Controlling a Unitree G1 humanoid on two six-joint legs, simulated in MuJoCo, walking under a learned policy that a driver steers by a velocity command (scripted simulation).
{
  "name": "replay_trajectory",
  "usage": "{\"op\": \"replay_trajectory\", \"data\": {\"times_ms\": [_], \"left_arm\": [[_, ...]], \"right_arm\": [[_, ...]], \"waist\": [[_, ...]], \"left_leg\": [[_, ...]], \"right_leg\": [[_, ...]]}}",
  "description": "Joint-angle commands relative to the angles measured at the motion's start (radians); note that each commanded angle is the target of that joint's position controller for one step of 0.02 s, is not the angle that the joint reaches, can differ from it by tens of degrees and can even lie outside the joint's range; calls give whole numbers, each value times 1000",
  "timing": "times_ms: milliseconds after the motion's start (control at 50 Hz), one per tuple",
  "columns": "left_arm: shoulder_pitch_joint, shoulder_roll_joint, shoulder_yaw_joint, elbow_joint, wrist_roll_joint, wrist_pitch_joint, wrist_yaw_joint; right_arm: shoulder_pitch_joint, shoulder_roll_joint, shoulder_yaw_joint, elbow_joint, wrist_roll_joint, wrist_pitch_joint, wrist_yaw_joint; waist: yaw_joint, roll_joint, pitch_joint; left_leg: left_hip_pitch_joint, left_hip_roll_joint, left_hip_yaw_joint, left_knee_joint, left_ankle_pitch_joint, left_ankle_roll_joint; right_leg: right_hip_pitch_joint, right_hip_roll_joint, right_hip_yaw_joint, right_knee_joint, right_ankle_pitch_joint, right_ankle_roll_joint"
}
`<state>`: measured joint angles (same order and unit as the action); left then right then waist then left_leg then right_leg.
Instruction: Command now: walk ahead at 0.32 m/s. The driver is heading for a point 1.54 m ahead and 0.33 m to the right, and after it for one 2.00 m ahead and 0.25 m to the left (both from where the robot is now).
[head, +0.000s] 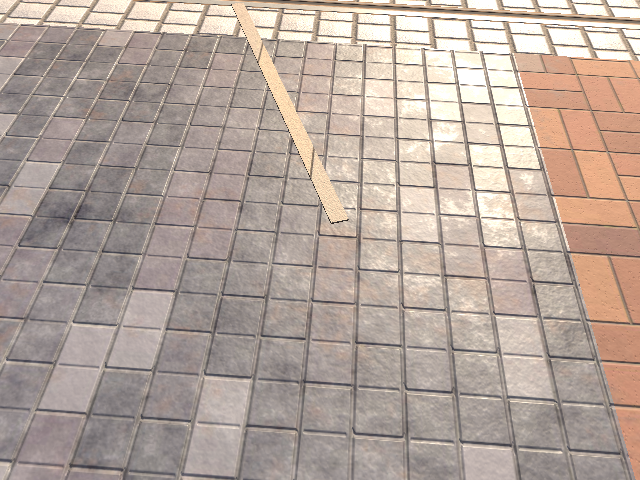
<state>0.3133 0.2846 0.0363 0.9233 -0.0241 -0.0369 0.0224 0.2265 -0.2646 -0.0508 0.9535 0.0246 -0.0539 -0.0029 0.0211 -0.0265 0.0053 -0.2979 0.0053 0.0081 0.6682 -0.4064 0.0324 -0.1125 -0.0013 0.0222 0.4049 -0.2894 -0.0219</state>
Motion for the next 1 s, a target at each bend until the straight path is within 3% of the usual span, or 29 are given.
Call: {"op": "replay_trajectory", "data": {"times_ms": [20,40,60,80,100,120,140,200,260,320,380,440,480,500,520,540,560,580,600,620,640,660,680,720,760,860,940,1000], "left_arm": [[-98,178,41,-70,-13,-6,-1],[-89,150,32,-69,-6,-5,-3],[-103,94,13,-76,3,-11,-9],[-116,10,-12,-110,23,-23,-17],[-130,54,2,-143,-8,-41,-12],[-128,111,14,-140,-30,-54,-13],[-123,126,19,-131,-31,-63,-20],[-142,112,26,-120,3,-70,-36],[-200,68,17,-141,12,-59,-47],[-323,32,0,-190,8,-59,-49],[-411,30,-7,-221,0,-61,-58],[-437,55,-1,-244,-3,-66,-71],[-377,90,14,-233,-1,-69,-74],[-294,118,28,-212,0,-66,-71],[-133,154,51,-164,-2,-61,-63],[46,199,67,-122,6,-55,-51],[140,280,87,-88,20,-51,-55],[121,184,59,-86,16,-52,-57],[17,147,45,-97,12,-56,-55],[-73,126,39,-115,16,-61,-55],[-123,103,33,-119,24,-67,-59],[-149,82,27,-118,36,-73,-61],[-158,71,25,-113,35,-76,-65],[-139,79,27,-92,27,-84,-65],[-105,108,34,-73,27,-85,-53],[-18,144,40,-40,15,-70,-27],[69,152,42,4,4,-51,-23],[77,166,50,16,3,-31,-18]], "right_arm": [[36,-69,-21,-5,-4,-34,14],[112,-80,-30,27,-3,-29,12],[195,-105,-39,44,2,-26,6],[291,-194,-54,48,-1,-25,-5],[305,-237,-57,53,-18,-39,12],[211,-185,-39,25,-16,-53,17],[154,-139,-25,5,-16,-62,20],[119,-95,-3,-12,-24,-53,23],[179,-113,-2,6,-24,-41,8],[194,-133,-1,7,-24,-33,-8],[246,-142,-3,24,-16,-33,-13],[247,-148,-11,32,-6,-26,-15],[223,-167,-21,22,-11,-16,-17],[212,-179,-26,16,-18,-8,-17],[202,-169,-22,9,-25,4,-17],[211,-143,-9,-12,-38,6,-18],[366,16,34,-18,-33,-14,0],[317,-55,21,0,-11,-44,6],[195,-141,-5,-48,22,-61,10],[127,-146,-5,-66,24,-70,4],[98,-136,-10,-70,11,-68,-3],[121,-118,-12,-66,0,-57,-7],[144,-93,-10,-59,-4,-43,-8],[139,-71,-8,-67,-9,-23,-12],[55,-80,-10,-104,-20,-17,-15],[-139,-55,2,-164,-21,-38,0],[-256,-60,9,-210,-8,-46,22],[-270,-90,3,-236,-6,-52,39]], "waist": [[-69,-76,43],[-97,-55,16],[-134,14,-1],[-152,268,-49],[-143,301,-18],[-102,176,73],[-80,149,108],[-57,123,95],[-70,107,86],[-95,99,110],[-114,105,137],[-83,107,138],[-33,123,75],[13,145,6],[94,141,-94],[158,88,-226],[80,-206,-404],[106,-176,-392],[83,-134,-192],[51,-38,-95],[18,5,-35],[-21,-23,-24],[-40,-39,-23],[-55,-40,3],[-42,-27,41],[21,-7,66],[60,-7,84],[37,-22,69]], "left_leg": [[187,-35,70,-193,216,-11],[298,-50,71,-206,216,-17],[406,28,-48,-261,150,8],[509,259,-418,-408,-10,107],[466,388,-727,-515,-198,246],[419,382,-678,-524,-274,248],[393,332,-567,-528,-212,207],[351,231,-323,-542,147,136],[335,197,-202,-551,402,152],[257,164,-120,-577,447,145],[247,183,-99,-601,426,148],[348,232,-91,-559,515,132],[418,248,-79,-460,762,111],[435,240,-68,-353,955,100],[396,199,-35,-159,1060,76],[181,162,-26,118,845,53],[-221,-41,-21,530,174,-16],[-330,-53,-163,657,-145,5],[-418,6,-140,697,-86,23],[-390,62,-112,652,15,29],[-349,99,-96,591,80,24],[-278,132,-104,549,122,22],[-237,142,-102,522,137,15],[-239,155,-85,462,154,-3],[-315,167,-78,359,238,-28],[-309,122,-28,5,514,-45],[-324,93,-23,-118,519,-33],[-318,77,-31,-167,406,5]], "right_leg": [[-191,-168,166,-171,-139,-143],[-251,-139,134,-104,-137,-125],[-340,-89,73,62,-106,-83],[-498,4,-44,421,-169,-7],[-639,46,29,631,-298,-10],[-724,-32,84,728,-228,-31],[-741,-69,81,739,-120,-49],[-680,-125,41,645,72,-36],[-671,-115,-13,537,168,14],[-590,-84,-49,315,287,38],[-516,-52,-66,180,367,30],[-508,-48,-36,111,346,-13],[-417,-18,-47,108,282,-45],[-305,14,-70,120,245,-66],[-103,41,-95,112,243,-95],[218,-90,50,158,222,-148],[583,-354,568,54,-76,-327],[544,-369,765,-121,-200,-311],[380,-342,611,-146,-186,-256],[208,-308,477,-175,-78,-233],[72,-271,370,-201,45,-220],[-14,-234,292,-227,115,-208],[-62,-214,251,-254,137,-210],[-121,-203,186,-293,184,-226],[-124,-202,151,-321,210,-236],[-75,-159,48,-324,268,-190],[58,-205,50,-281,278,-185],[177,-258,70,-204,372,-162]]}}
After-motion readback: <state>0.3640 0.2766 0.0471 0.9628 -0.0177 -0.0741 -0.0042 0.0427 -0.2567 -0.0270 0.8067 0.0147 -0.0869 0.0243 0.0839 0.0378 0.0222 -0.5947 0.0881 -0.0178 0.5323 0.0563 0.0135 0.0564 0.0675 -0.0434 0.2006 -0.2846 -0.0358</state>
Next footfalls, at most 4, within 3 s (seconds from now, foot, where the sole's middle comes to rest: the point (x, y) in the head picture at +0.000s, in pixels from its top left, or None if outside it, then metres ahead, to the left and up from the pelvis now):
0.54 right None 0.43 -0.10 -0.78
1.06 left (271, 389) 0.73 0.14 -0.78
1.62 right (381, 299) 1.00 -0.13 -0.78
2.12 left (355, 205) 1.35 -0.07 -0.78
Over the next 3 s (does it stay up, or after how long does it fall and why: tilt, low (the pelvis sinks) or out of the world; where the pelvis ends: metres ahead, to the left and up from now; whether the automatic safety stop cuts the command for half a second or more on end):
stays up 1.42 -0.32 0.00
